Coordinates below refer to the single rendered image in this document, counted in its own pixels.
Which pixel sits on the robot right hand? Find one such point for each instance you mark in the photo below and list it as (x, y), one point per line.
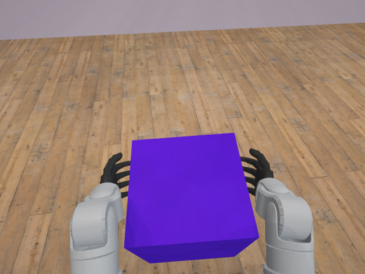
(262, 169)

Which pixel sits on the robot left hand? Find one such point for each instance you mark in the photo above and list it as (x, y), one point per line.
(110, 170)

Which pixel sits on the robot left forearm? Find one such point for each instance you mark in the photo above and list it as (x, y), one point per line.
(94, 239)

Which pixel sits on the carton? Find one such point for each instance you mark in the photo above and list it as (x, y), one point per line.
(188, 199)

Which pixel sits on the robot right forearm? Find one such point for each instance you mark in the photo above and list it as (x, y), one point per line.
(288, 229)

